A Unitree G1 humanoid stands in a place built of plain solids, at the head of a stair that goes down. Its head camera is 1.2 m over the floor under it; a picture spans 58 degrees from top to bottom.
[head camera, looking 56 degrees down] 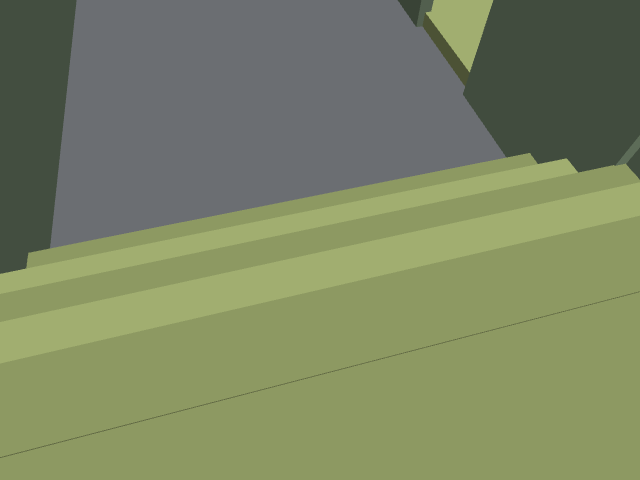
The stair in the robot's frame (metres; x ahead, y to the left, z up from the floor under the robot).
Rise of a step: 0.20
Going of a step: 0.26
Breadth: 3.15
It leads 15 degrees to the left of straight ahead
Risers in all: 5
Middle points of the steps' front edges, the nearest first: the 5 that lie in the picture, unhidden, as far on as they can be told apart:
0.67 -0.17 0.00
0.92 -0.10 -0.20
1.17 -0.04 -0.41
1.42 0.03 -0.61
1.67 0.09 -0.82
